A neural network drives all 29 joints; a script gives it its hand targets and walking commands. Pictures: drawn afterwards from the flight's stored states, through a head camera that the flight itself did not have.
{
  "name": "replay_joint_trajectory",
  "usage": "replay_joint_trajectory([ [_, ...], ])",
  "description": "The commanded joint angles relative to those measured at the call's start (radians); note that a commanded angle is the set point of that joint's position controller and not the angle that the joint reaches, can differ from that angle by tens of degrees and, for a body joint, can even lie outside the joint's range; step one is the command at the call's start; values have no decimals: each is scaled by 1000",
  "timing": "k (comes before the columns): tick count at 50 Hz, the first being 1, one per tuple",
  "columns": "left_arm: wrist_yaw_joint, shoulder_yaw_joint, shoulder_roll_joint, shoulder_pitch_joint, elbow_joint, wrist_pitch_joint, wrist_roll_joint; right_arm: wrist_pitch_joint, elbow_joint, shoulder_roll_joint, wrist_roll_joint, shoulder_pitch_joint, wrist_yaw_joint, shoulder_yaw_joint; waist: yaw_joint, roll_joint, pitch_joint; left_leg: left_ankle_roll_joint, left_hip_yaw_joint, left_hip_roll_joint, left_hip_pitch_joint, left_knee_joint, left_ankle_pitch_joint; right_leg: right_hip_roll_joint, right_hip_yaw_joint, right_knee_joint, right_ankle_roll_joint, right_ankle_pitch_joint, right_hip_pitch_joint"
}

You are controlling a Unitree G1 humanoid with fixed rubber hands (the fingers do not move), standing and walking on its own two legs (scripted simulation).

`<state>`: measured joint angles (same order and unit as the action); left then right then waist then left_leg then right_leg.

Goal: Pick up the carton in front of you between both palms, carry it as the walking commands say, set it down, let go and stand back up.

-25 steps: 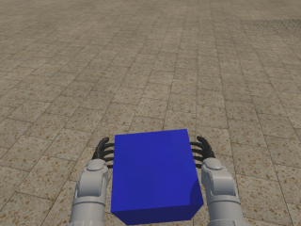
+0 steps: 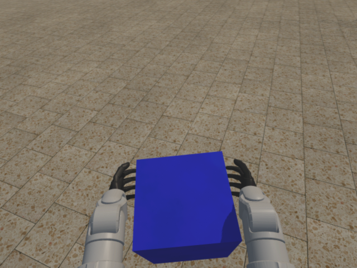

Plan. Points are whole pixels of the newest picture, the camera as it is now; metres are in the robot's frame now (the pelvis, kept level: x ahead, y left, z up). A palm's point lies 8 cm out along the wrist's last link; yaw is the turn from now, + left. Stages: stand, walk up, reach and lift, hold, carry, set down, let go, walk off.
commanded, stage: hold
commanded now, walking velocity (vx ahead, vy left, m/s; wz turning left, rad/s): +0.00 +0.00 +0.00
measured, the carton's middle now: (185, 211) +0.29 +0.00 -0.06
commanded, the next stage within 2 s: set down in 0.04 s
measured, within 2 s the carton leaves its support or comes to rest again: neither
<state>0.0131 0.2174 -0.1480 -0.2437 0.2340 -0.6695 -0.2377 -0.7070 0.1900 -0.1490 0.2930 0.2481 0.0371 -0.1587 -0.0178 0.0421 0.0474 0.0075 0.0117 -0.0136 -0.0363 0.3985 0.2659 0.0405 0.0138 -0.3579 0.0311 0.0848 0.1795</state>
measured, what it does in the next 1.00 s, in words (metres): lowers itself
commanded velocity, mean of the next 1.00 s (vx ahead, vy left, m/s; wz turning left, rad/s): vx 0.00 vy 0.00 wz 0.00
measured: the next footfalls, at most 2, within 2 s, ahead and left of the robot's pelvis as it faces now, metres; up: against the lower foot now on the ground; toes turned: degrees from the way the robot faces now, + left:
none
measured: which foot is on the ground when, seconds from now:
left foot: down 0.00-1.00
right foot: down 0.00-1.00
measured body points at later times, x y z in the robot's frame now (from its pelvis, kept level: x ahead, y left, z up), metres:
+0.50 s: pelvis -0.05 -0.06 -0.03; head +0.05 -0.07 +0.41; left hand +0.32 +0.13 -0.04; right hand +0.35 -0.17 -0.04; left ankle -0.02 +0.11 -0.74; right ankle +0.08 -0.14 -0.74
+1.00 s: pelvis -0.06 -0.03 -0.18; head +0.18 -0.06 +0.21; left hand +0.38 +0.13 -0.25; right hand +0.40 -0.16 -0.25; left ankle -0.02 +0.11 -0.74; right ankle +0.08 -0.14 -0.74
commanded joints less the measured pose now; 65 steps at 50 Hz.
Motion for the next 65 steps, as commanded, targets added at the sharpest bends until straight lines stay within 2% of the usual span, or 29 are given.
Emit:
replay_joint_trajectory([
  [1,-254,-508,-877,-462,17,27,188,51,-29,-907,-242,468,-244,462,1,-24,-239,-9,97,-49,-192,-135,-239,-153,25,-5,-49,-51,-279],
  [5,-264,-414,-873,-514,96,32,154,40,4,-895,-234,507,-255,451,6,-48,-209,33,75,-56,-264,-134,8,-126,28,-14,-34,50,-348],
  [6,-272,-391,-810,-606,108,63,109,53,71,-944,-228,601,-254,411,-64,-65,-176,43,53,-66,-343,-123,67,-118,41,-7,-24,114,-394],
  [7,-284,-369,-827,-603,139,76,117,66,10,-975,-226,611,-254,446,-5,-64,-199,51,40,-72,-298,-115,57,-118,51,-10,-7,112,-342],
  [9,-299,-329,-835,-635,188,117,81,81,136,-1025,-222,700,-251,399,-98,-118,-206,63,47,-58,-358,-80,58,-108,61,-17,-1,148,-353],
  [14,-320,-102,-711,-793,412,192,-82,172,340,-893,-56,739,-206,112,11,-76,-100,65,29,-68,-469,39,182,-95,109,-43,-9,313,-229],
  [16,-303,1,-654,-796,455,225,-121,211,368,-803,-27,834,-186,25,-65,-61,-129,72,52,-52,-499,46,152,-100,97,-85,4,324,-209],
  [19,-283,7,-635,-806,473,288,-139,284,416,-756,25,747,-153,-25,28,2,-168,52,60,-60,-565,115,124,-109,83,-159,-39,208,-157],
  [20,-287,30,-548,-842,474,333,-175,317,435,-718,56,860,-152,-43,-47,-6,-137,57,40,-73,-657,148,141,-112,71,-186,-18,224,-131],
  [22,-282,57,-577,-881,478,376,-141,361,438,-667,51,860,-138,-22,-3,-22,-256,33,50,-71,-711,215,129,-120,97,-222,-32,266,-74],
  [27,-284,-71,-595,-958,424,462,-72,448,411,-765,-7,884,-132,61,7,-49,-486,19,26,-96,-869,361,100,-123,116,-364,-23,166,-26],
  [32,-299,-146,-720,-925,419,529,-16,519,365,-862,-73,958,-146,265,-102,-24,-744,3,19,-127,-1085,472,10,-122,93,-560,-20,-65,128],
  [36,-311,-242,-728,-1085,375,522,49,513,361,-853,-63,1014,-147,283,15,-99,-933,-13,7,-131,-1281,594,126,-136,102,-673,-9,60,155],
  [37,-304,-199,-739,-1012,413,507,17,497,384,-878,-76,1073,-145,331,-99,-103,-907,-7,-5,-135,-1306,614,146,-136,116,-675,2,168,231],
  [38,-310,-271,-792,-1054,386,499,70,492,369,-880,-67,1028,-149,351,9,-81,-961,-24,-19,-148,-1376,639,135,-143,99,-681,-17,111,232],
  [43,-313,-347,-826,-1072,335,453,129,446,359,-927,-118,1017,-165,428,-55,-92,-1200,-36,-42,-157,-1510,773,96,-151,77,-850,7,25,325],
  [45,-305,-329,-885,-1044,364,424,114,425,417,-906,-38,977,-193,321,68,-153,-1106,-28,1,-165,-1524,781,91,-161,30,-862,-7,-9,477],
  [46,-300,-334,-929,-1054,396,421,129,426,420,-911,-69,932,-196,331,29,-23,-1130,-53,-33,-168,-1580,825,98,-153,94,-865,-24,7,459],
  [47,-296,-295,-934,-999,451,419,140,420,449,-900,-65,937,-198,345,83,-107,-1109,-39,-15,-164,-1566,839,95,-157,54,-885,0,30,523],
  [52,-240,-324,-871,-1062,396,434,97,455,437,-893,-112,988,-256,315,-2,-60,-1181,-56,-31,-178,-1542,893,2,-182,1,-995,-23,-72,793],
  [55,-179,-384,-956,-1088,329,455,167,472,415,-808,-144,1029,-257,319,50,-24,-1300,-75,-12,-187,-1439,928,-103,-179,-52,-1070,-17,-137,919],
  [56,-162,-364,-904,-1080,371,448,134,467,454,-799,-162,1082,-265,312,-8,-24,-1243,-74,14,-179,-1420,905,-84,-186,-53,-1095,-21,-72,1003],
  [57,-154,-364,-912,-1111,377,445,162,457,529,-726,-133,1001,-270,259,105,30,-1163,-92,-2,-170,-1488,947,0,-177,-36,-1082,-39,-30,973],
  [58,-153,-353,-900,-1125,391,438,127,476,441,-730,-157,1106,-278,292,57,2,-1154,-75,1,-173,-1480,964,7,-180,-51,-1105,-24,7,1065],
  [60,-146,-346,-926,-1140,404,448,141,480,443,-677,-112,1123,-263,269,111,-48,-1214,-76,-12,-193,-1580,1016,52,-170,-52,-1134,-23,13,1039],
  [61,-136,-346,-848,-1167,375,457,135,471,509,-692,-130,1134,-256,274,35,-39,-1159,-72,-30,-193,-1616,1020,67,-166,-46,-1157,-17,25,1081],
  [63,-113,-323,-879,-1183,379,460,134,465,540,-716,-149,1145,-266,247,65,-31,-1141,-81,-33,-193,-1649,1022,98,-167,-51,-1162,-22,35,1086],
  [64,-115,-313,-850,-1202,412,458,133,473,494,-754,-193,1156,-265,268,6,-56,-1180,-59,-51,-198,-1570,1030,130,-173,-60,-1186,-8,73,1070],
  [65,-113,-353,-853,-1224,391,456,132,476,495,-694,-163,1165,-270,255,74,-49,-1178,-61,-41,-196,-1644,1091,97,-171,-47,-1178,-12,40,1074],
])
